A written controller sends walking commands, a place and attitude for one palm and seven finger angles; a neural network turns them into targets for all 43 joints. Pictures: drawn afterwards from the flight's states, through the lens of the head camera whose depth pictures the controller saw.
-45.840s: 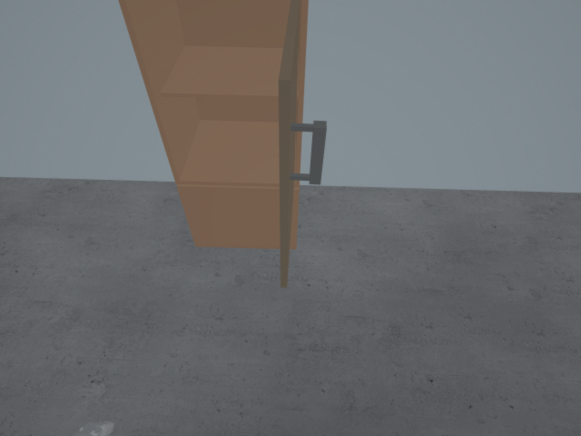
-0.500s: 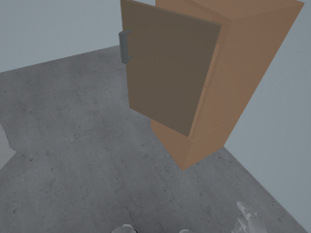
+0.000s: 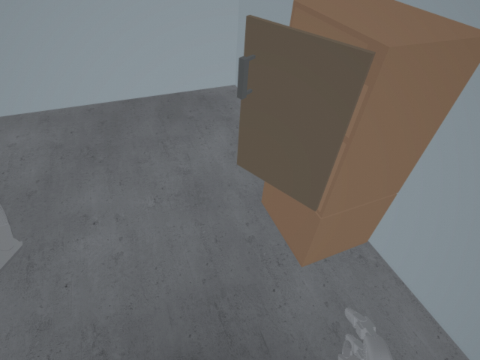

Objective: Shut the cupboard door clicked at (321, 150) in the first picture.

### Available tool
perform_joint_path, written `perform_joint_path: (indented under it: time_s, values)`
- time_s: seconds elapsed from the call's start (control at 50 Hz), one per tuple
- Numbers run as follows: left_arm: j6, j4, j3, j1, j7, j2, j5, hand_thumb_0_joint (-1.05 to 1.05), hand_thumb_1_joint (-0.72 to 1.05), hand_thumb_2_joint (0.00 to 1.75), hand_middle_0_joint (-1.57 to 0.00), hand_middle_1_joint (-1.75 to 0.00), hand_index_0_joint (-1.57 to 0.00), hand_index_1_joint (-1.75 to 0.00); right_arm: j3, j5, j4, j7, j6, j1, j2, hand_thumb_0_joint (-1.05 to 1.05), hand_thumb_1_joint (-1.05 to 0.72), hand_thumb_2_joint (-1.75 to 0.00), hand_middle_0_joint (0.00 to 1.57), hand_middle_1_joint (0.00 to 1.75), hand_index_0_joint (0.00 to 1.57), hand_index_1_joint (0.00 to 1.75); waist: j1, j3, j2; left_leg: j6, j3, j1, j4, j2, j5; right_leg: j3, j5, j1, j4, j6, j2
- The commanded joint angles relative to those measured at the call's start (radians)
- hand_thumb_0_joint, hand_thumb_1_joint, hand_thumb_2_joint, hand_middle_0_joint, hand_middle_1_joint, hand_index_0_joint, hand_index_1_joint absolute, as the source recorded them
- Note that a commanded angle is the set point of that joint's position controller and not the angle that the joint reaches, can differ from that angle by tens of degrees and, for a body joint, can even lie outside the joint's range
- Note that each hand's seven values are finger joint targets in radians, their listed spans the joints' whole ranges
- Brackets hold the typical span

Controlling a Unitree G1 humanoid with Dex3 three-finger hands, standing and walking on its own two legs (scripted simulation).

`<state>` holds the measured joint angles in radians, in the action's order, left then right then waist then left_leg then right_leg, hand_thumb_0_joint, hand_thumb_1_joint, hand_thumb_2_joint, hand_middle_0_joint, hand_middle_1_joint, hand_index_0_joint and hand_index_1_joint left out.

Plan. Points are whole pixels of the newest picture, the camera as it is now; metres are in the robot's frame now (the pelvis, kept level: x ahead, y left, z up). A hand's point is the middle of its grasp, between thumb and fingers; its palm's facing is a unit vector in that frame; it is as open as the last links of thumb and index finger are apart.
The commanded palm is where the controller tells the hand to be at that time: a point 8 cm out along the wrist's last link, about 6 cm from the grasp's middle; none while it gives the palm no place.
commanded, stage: stop stepping back and stand still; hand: left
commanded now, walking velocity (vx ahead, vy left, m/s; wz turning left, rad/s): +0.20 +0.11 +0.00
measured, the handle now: (246, 76) +0.95 +0.02 +0.06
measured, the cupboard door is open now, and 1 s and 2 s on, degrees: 27 27 27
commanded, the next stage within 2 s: let the arm hang, fingers relaxed in 0.62 s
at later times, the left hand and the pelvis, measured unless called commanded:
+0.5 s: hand (11, 275) +0.16 +0.26 +0.18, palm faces +0.33 -0.80 -0.50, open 7.4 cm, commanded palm +0.11 +0.30 +0.19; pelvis -0.07 +0.03 +0.00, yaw -8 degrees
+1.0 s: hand out of the picture +0.05 +0.20 -0.15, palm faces -0.13 -0.98 -0.16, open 7.2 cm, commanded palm none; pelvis -0.06 +0.05 +0.00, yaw -7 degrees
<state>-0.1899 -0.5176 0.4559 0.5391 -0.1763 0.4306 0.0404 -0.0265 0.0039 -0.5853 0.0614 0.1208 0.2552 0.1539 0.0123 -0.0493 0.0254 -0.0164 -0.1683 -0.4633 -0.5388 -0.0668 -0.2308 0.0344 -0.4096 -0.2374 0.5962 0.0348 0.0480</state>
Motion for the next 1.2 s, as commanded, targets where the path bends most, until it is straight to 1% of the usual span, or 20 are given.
perform_joint_path:
  time_s: [0.0, 0.04, 0.16, 0.2, 0.22, 0.28, 0.38, 0.42, 0.46, 0.48, 0.52, 0.64, 0.68, 0.7, 0.74, 0.8, 0.88, 0.94, 1.02, 1.18]
  values:
    - [-0.04, -0.146, 0.096, -0.14, -0.02, 0.212, 0.004, 0.0, 0.9, 0.9, -0.2, -0.3, -0.2, -0.3, 0.064, 0.017, 0.101, 0.011, 0.007, -0.085, 0.172, 0.0, -0.9, -0.9, 0.2, 0.3, 0.2, 0.3, -0.005, -0.005, 0.17, 0.038, 0.104, 0.102, -0.316, 0.028, -0.172, -0.543, -0.402, -0.267, -0.454, 0.172, -0.323]
    - [-0.029, -0.136, 0.045, -0.219, -0.025, 0.183, -0.008, 0.0, 0.9, 0.9, -0.2, -0.3, -0.2, -0.3, 0.072, 0.01, 0.083, 0.012, -0.006, -0.088, 0.187, 0.0, -0.9, -0.9, 0.2, 0.3, 0.2, 0.3, 0.004, 0.055, 0.19, 0.038, 0.181, -0.008, -0.489, 0.031, -0.147, -0.575, -0.439, -0.275, -0.455, 0.193, -0.337]
    - [-0.05, -0.097, -0.003, -0.345, -0.037, 0.163, -0.033, 0.0, 0.9, 0.9, -0.2, -0.3, -0.2, -0.3, 0.054, 0.007, 0.066, 0.054, 0.028, -0.09, 0.186, 0.0, -0.9, -0.9, 0.2, 0.3, 0.2, 0.3, 0.022, 0.065, -0.058, -0.03, 0.13, 0.327, 0.095, 0.007, -0.243, -0.225, -0.247, -0.318, -0.135, 0.069, -0.156]
    - [-0.073, -0.2, 0.011, -0.32, -0.035, 0.148, -0.032, 0.0, 0.9, 0.9, -0.2, -0.3, -0.2, -0.3, 0.063, -0.002, 0.097, 0.047, 0.045, -0.092, 0.209, 0.0, -0.9, -0.9, 0.2, 0.3, 0.2, 0.3, 0.014, 0.048, -0.392, -0.141, 0.559, 0.381, 0.351, -0.284, -0.389, 0.001, -0.095, -0.439, 0.328, -0.027, 0.008]
    - [-0.08, -0.152, 0.061, -0.231, -0.026, 0.192, -0.027, 0.0, 0.9, 0.9, -0.2, -0.3, -0.2, -0.3, 0.06, 0.001, 0.086, 0.039, 0.052, -0.101, 0.183, 0.0, -0.9, -0.9, 0.2, 0.3, 0.2, 0.3, 0.017, 0.027, -0.307, -0.163, 0.596, 0.297, 0.397, -0.322, -0.516, -0.048, -0.059, -0.403, 0.459, -0.03, -0.031]
    - [-0.057, -0.15, 0.065, -0.054, -0.003, 0.146, -0.026, 0.0, 0.9, 0.9, -0.2, -0.3, -0.2, -0.3, 0.073, -0.004, 0.091, 0.006, 0.033, -0.119, 0.182, 0.0, -0.9, -0.9, 0.2, 0.3, 0.2, 0.3, 0.0, 0.057, -0.175, -0.157, 0.447, 0.059, 0.405, -0.295, -0.535, -0.026, 0.04, -0.253, 0.458, -0.029, -0.062]
    - [-0.05, -0.174, 0.096, -0.034, -0.016, 0.174, -0.023, 0.0, 0.9, 0.9, -0.2, -0.3, -0.2, -0.3, 0.067, 0.005, 0.113, 0.018, -0.003, -0.11, 0.182, 0.0, -0.9, -0.9, 0.2, 0.3, 0.2, 0.3, -0.007, 0.028, -0.283, -0.057, 0.195, -0.096, 0.325, -0.189, -0.542, 0.151, -0.001, 0.126, 0.062, -0.013, 0.012]
    - [-0.043, -0.173, 0.113, -0.042, -0.026, 0.199, -0.028, 0.0, 0.9, 0.9, -0.2, -0.3, -0.2, -0.3, 0.07, 0.008, 0.111, 0.021, -0.013, -0.098, 0.173, 0.0, -0.9, -0.9, 0.2, 0.3, 0.2, 0.3, -0.009, 0.002, -0.172, -0.029, 0.135, -0.117, 0.081, -0.109, -0.454, 0.039, -0.066, 0.22, -0.128, 0.029, -0.039]
    - [-0.045, -0.177, 0.133, -0.077, -0.036, 0.238, -0.016, 0.0, 0.9, 0.9, -0.2, -0.3, -0.2, -0.3, 0.064, 0.006, 0.11, 0.019, -0.013, -0.089, 0.156, 0.0, -0.9, -0.9, 0.2, 0.3, 0.2, 0.3, -0.009, 0.02, 0.14, 0.014, 0.08, -0.237, -0.382, 0.033, -0.23, -0.522, -0.072, 0.161, -0.374, 0.204, -0.384]
    - [-0.075, -0.204, 0.166, -0.141, -0.048, 0.28, -0.017, 0.0, 0.9, 0.9, -0.2, -0.3, -0.2, -0.3, 0.068, 0.015, 0.095, 0.015, 0.006, -0.086, 0.167, 0.0, -0.9, -0.9, 0.2, 0.3, 0.2, 0.3, -0.004, -0.003, 0.108, 0.028, 0.132, -0.238, -0.466, 0.005, -0.217, -0.53, 0.082, 0.168, -0.357, 0.24, -0.434]
    - [-0.06, -0.109, 0.1, -0.062, -0.04, 0.18, -0.02, 0.0, 0.9, 0.9, -0.2, -0.3, -0.2, -0.3, 0.076, 0.004, 0.071, 0.011, -0.001, -0.06, 0.165, 0.0, -0.9, -0.9, 0.2, 0.3, 0.2, 0.3, 0.0, 0.014, 0.074, 0.029, 0.158, -0.145, -0.446, -0.007, -0.187, -0.426, -0.051, 0.039, -0.332, 0.206, -0.369]
    - [-0.083, -0.157, 0.076, -0.13, -0.034, 0.186, -0.022, 0.0, 0.9, 0.9, -0.2, -0.3, -0.2, -0.3, 0.066, 0.005, 0.063, 0.037, 0.012, -0.103, 0.165, 0.0, -0.9, -0.9, 0.2, 0.3, 0.2, 0.3, 0.005, 0.064, -0.001, 0.011, 0.083, 0.241, 0.019, 0.023, -0.044, -0.134, -0.083, -0.161, -0.249, 0.073, -0.225]
    - [-0.09, -0.173, 0.083, -0.108, -0.028, 0.18, -0.02, 0.0, 0.9, 0.9, -0.2, -0.3, -0.2, -0.3, 0.073, 0.0, 0.08, 0.041, 0.022, -0.107, 0.188, 0.0, -0.9, -0.9, 0.2, 0.3, 0.2, 0.3, -0.005, 0.057, -0.125, -0.037, 0.248, 0.256, 0.154, -0.081, -0.082, -0.103, -0.009, -0.146, -0.117, 0.008, -0.127]
    - [0.104, 0.575, -0.363, -0.083, 0.142, -0.082, -0.096, 0.0, 0.9, 0.9, -0.2, -0.3, -0.2, -0.3, 0.106, 0.016, -0.085, -0.075, 0.047, -0.104, 0.376, 0.0, -0.9, -0.9, 0.2, 0.3, 0.2, 0.3, 0.04, 0.095, -0.246, -0.066, 0.359, 0.129, 0.052, -0.177, 0.284, 0.02, 0.139, -0.225, 0.126, -0.037, -0.127]
    - [0.212, 0.625, -0.36, -0.146, 0.166, -0.153, -0.067, 0.0, 0.9, 0.9, -0.2, -0.3, -0.2, -0.3, 0.081, 0.02, -0.065, -0.061, -0.044, -0.079, 0.272, 0.0, -0.9, -0.9, 0.2, 0.3, 0.2, 0.3, 0.003, 0.017, -0.193, -0.093, 0.369, 0.045, 0.134, -0.197, 0.324, -0.015, -0.077, -0.111, 0.206, -0.048, -0.081]
    - [0.2, 0.799, -0.376, -0.193, 0.172, -0.092, -0.061, 0.0, 0.9, 0.9, -0.2, -0.3, -0.2, -0.3, 0.06, 0.024, -0.064, -0.053, -0.068, -0.105, 0.281, 0.0, -0.9, -0.9, 0.2, 0.3, 0.2, 0.3, -0.036, -0.04, 0.041, -0.08, 0.338, 0.075, 0.091, -0.151, 0.269, -0.027, 0.092, 0.013, 0.014, -0.03, -0.093]
    - [0.187, 1.088, -0.407, -0.3, 0.168, -0.038, -0.06, 0.0, 0.9, 0.9, -0.2, -0.3, -0.2, -0.3, 0.044, 0.02, -0.157, -0.065, -0.118, -0.095, 0.211, 0.0, -0.9, -0.9, 0.2, 0.3, 0.2, 0.3, 0.013, 0.049, 0.163, 0.008, 0.2, 0.183, 0.027, 0.012, -0.045, -0.188, -0.059, -0.162, -0.275, 0.037, -0.206]
    - [0.187, 1.246, -0.428, -0.325, 0.162, -0.053, -0.057, 0.0, 0.9, 0.9, -0.2, -0.3, -0.2, -0.3, 0.036, 0.023, -0.237, -0.064, -0.132, -0.049, 0.188, 0.0, -0.9, -0.9, 0.2, 0.3, 0.2, 0.3, 0.035, 0.051, -0.017, 0.016, 0.196, 0.295, 0.071, -0.006, 0.038, -0.154, -0.002, -0.19, -0.27, 0.027, -0.17]
    - [0.181, 1.404, -0.414, -0.228, 0.154, -0.123, -0.057, 0.0, 0.9, 0.9, -0.2, -0.3, -0.2, -0.3, 0.045, 0.024, -0.318, -0.048, -0.119, -0.041, 0.155, 0.0, -0.9, -0.9, 0.2, 0.3, 0.2, 0.3, -0.008, -0.006, -0.199, 0.001, 0.224, 0.226, 0.185, -0.042, 0.009, -0.099, 0.182, 0.022, -0.236, 0.007, -0.126]
    - [0.177, 1.576, -0.433, -0.202, 0.152, -0.13, -0.053, 0.0, 0.9, 0.9, -0.2, -0.3, -0.2, -0.3, 0.052, 0.009, -0.444, -0.034, -0.119, 0.034, 0.147, 0.0, -0.9, -0.9, 0.2, 0.3, 0.2, 0.3, 0.0, 0.059, -0.043, -0.005, 0.213, 0.293, 0.215, -0.059, 0.066, -0.093, 0.201, 0.015, -0.294, 0.005, -0.137]
